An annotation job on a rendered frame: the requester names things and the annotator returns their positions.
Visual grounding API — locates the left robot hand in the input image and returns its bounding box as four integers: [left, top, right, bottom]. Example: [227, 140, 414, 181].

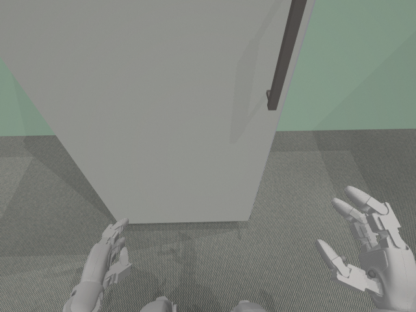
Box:
[80, 218, 132, 289]

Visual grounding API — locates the robot left forearm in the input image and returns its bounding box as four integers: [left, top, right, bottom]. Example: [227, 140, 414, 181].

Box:
[62, 281, 105, 312]

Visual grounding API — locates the right robot hand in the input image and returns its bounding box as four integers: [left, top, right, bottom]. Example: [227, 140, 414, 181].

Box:
[315, 186, 416, 312]

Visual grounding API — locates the fridge door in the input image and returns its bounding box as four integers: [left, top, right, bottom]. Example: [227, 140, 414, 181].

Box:
[0, 0, 314, 224]

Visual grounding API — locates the handle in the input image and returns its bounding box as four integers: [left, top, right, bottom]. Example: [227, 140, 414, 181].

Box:
[266, 0, 307, 111]

